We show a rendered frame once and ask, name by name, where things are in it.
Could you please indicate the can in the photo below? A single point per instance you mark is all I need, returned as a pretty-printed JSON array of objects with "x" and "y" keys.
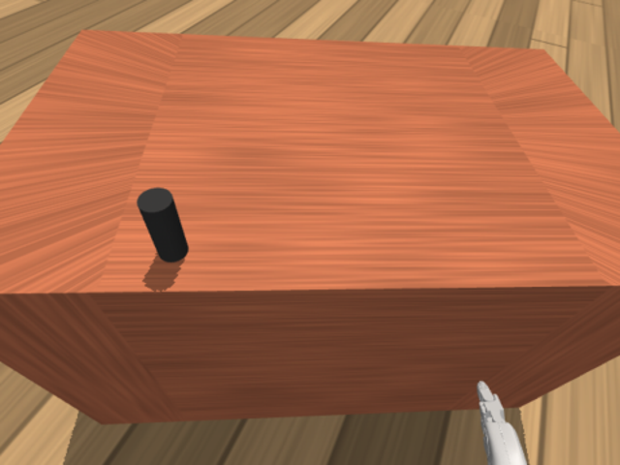
[{"x": 159, "y": 213}]

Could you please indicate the right robot hand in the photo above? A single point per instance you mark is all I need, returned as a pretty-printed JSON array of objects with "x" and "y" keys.
[{"x": 500, "y": 440}]

